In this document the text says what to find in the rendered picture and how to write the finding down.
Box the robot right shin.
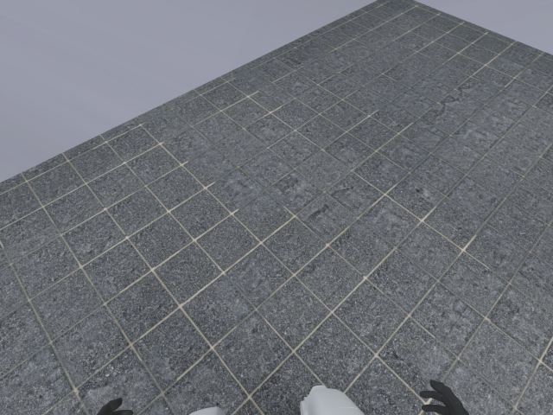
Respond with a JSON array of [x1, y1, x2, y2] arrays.
[[309, 386, 326, 394]]

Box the right robot thigh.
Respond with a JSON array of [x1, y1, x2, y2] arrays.
[[301, 388, 365, 415]]

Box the robot left hand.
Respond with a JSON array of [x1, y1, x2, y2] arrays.
[[97, 398, 133, 415]]

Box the robot right hand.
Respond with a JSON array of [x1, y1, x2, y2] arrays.
[[419, 380, 469, 415]]

